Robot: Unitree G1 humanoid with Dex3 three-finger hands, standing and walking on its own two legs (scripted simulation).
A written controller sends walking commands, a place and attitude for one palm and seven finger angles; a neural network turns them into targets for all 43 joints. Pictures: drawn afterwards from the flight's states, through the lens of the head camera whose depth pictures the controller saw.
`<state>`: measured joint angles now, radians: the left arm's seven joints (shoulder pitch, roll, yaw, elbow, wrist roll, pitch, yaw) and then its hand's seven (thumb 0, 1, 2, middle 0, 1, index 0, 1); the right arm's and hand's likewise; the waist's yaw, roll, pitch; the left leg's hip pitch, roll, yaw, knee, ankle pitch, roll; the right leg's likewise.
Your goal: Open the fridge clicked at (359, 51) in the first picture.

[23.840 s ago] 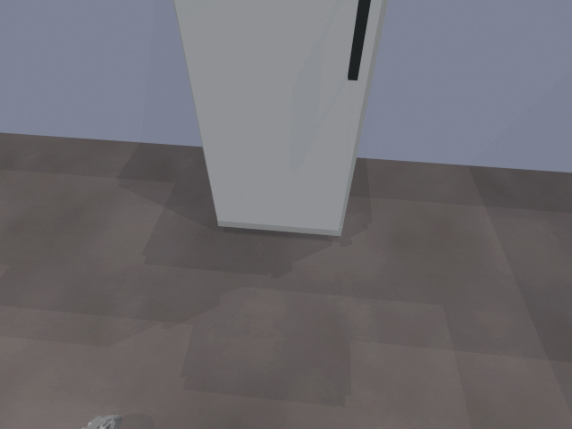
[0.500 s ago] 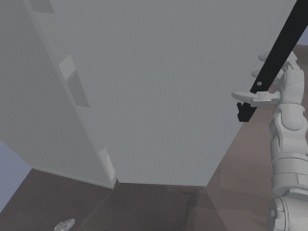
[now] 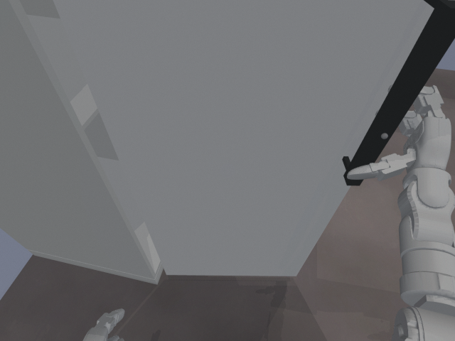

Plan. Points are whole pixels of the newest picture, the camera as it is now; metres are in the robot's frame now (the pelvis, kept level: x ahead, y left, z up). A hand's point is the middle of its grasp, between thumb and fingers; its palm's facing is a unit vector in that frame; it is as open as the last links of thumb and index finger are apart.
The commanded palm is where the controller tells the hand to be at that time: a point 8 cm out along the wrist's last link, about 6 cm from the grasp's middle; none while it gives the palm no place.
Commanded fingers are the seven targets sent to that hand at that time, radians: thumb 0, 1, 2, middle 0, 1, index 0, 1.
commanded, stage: slip the hand off the handle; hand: right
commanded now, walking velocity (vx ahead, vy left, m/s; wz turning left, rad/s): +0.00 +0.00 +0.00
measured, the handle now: (383, 108) +0.46 -0.20 +0.20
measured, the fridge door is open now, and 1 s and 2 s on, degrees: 78 78 78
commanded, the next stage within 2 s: draw the hand back to the body in 1.12 s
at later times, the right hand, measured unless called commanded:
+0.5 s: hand (433, 142) +0.40 -0.27 +0.19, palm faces +0.21 +0.97 -0.13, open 14.7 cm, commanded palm +0.36 -0.31 +0.18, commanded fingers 0.00 0.55 -0.20 0.25 1.15 0.25 1.15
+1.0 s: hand out of the picture +0.31 -0.28 +0.18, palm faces +0.23 +0.96 -0.13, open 14.7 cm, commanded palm +0.27 -0.32 +0.18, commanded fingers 0.00 0.55 -0.20 0.25 1.15 0.25 1.15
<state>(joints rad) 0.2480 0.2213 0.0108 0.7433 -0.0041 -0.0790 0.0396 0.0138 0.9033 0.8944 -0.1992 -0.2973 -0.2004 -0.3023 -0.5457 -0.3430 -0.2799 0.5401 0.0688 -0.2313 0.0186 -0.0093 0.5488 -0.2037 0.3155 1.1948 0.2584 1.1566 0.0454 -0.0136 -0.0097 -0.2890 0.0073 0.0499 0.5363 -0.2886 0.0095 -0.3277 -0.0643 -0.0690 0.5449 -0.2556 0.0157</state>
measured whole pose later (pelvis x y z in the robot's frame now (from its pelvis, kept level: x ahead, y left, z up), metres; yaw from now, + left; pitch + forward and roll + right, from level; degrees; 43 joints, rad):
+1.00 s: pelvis -0.01 -0.01 +0.00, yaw -1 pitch +0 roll +1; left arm 0.23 0.25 -0.02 0.69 -0.04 -0.11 0.09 0.02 0.90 0.89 -0.20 -0.30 -0.20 -0.30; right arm -0.23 -0.42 -0.41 0.27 0.23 -0.19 0.22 -0.01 0.55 -0.20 0.25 1.16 0.25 1.15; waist -0.01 -0.02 -0.02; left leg -0.26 0.01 0.06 0.57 -0.31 0.00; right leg -0.31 -0.06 -0.05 0.60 -0.28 0.01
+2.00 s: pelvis -0.02 -0.02 +0.01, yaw -1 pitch -7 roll +1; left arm 0.18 0.21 -0.05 0.72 0.00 -0.20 0.09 0.02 0.90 0.89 -0.20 -0.30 -0.20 -0.30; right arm 0.20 -0.32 -0.33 -0.21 0.11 -0.05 -0.10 -0.01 0.20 -0.37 0.24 0.95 0.24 0.94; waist -0.08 -0.03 0.07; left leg -0.05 0.03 0.05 0.36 -0.20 -0.01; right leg -0.11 -0.03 -0.06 0.41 -0.18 -0.01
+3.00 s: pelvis +0.00 +0.00 +0.01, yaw -1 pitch -7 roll +1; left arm 0.19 0.23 -0.01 0.70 0.00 -0.14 0.09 0.02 0.90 0.89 -0.20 -0.30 -0.20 -0.30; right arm 0.44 -0.33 -0.35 -0.34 0.08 -0.11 -0.12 0.02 -0.89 -0.90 0.21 0.31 0.21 0.30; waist -0.06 -0.06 0.05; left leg 0.00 -0.01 0.07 0.34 -0.21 0.01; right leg -0.08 -0.07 -0.05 0.41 -0.20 0.02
